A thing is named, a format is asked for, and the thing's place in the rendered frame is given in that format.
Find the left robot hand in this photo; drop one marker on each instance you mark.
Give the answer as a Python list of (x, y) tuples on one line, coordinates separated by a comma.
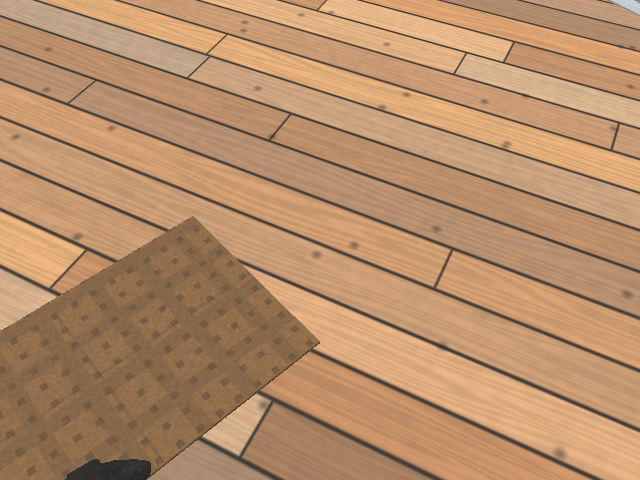
[(132, 469)]

